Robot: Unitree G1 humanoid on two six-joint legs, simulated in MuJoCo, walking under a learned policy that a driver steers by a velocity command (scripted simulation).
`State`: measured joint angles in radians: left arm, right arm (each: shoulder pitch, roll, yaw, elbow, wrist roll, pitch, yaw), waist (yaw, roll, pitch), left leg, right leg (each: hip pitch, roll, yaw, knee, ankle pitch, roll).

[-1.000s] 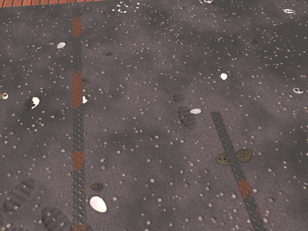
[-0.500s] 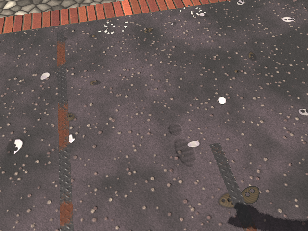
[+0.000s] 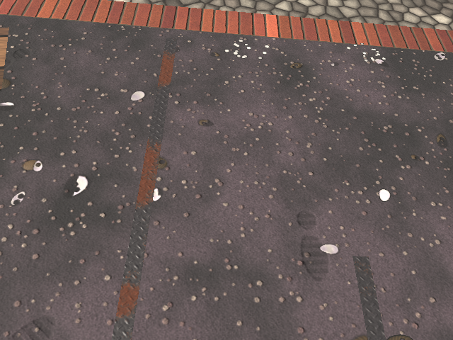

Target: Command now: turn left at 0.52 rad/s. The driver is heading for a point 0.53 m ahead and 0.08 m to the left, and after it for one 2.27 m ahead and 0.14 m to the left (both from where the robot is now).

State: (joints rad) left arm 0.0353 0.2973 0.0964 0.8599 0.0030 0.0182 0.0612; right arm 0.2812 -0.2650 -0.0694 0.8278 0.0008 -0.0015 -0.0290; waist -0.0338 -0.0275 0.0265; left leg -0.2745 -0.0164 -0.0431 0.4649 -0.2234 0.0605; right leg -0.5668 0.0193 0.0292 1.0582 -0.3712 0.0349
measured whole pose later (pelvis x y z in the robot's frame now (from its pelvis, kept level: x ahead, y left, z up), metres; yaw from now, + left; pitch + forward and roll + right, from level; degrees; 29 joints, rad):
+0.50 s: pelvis +0.02 -0.04 +0.00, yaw +18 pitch +2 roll +0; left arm 0.11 0.27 0.07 0.85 0.01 -0.01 0.03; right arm 0.18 -0.36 -0.11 0.71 0.02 0.05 -0.04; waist 0.00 0.05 0.05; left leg -0.52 -0.08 -0.12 1.12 -0.44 -0.07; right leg -0.22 0.00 -0.01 0.42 -0.23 -0.02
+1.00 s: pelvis +0.08 +0.02 +0.00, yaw +21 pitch +1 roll +0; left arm 0.14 0.33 0.07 0.88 -0.01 -0.07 -0.03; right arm 0.40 -0.25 -0.05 0.77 0.00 -0.06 -0.01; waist -0.04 -0.04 0.01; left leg 0.00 -0.02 -0.02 0.22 -0.24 0.04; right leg -0.60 -0.09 0.00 0.83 -0.12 0.00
